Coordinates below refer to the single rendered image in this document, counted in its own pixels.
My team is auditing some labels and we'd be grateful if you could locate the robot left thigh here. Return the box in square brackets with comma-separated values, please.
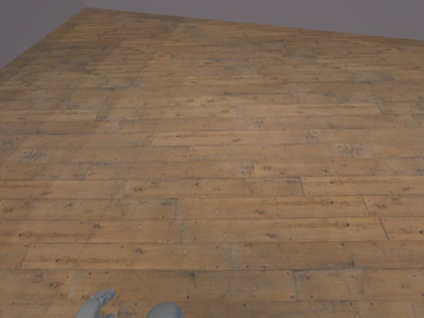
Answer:
[146, 302, 185, 318]

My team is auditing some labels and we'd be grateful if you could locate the left robot hand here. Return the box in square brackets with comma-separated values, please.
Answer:
[74, 289, 116, 318]

